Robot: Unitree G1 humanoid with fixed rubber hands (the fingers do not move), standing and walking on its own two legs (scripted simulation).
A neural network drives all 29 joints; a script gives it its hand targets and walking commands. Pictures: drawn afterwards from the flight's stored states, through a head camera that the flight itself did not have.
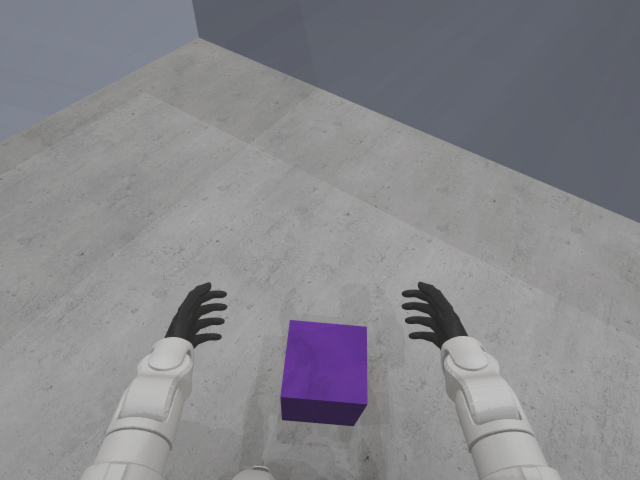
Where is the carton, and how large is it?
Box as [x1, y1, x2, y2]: [280, 320, 367, 425]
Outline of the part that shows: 290,320 280,396 282,419 353,425 367,403 366,327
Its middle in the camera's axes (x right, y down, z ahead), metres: +0.01 +0.39 +1.08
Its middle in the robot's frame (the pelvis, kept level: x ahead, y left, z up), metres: +0.44 -0.03 -0.63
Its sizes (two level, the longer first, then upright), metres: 0.210 0.200 0.250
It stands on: the floor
